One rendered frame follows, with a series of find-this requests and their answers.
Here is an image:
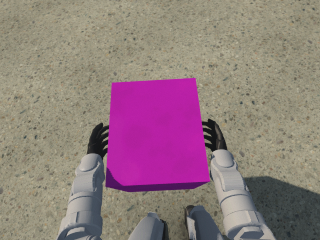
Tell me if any robot right forearm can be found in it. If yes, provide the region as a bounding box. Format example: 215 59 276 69
209 149 277 240

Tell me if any robot right hand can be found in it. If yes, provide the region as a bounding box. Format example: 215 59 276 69
202 119 228 152

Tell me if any carton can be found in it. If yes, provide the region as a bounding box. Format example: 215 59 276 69
105 78 210 192

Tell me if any robot left hand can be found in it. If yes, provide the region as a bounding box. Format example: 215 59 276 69
87 122 109 160

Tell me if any robot right shin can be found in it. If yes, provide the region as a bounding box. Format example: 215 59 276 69
190 205 211 240

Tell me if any robot left forearm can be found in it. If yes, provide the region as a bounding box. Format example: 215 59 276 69
55 153 105 240

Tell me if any robot left thigh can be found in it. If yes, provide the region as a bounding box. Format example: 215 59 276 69
128 216 164 240

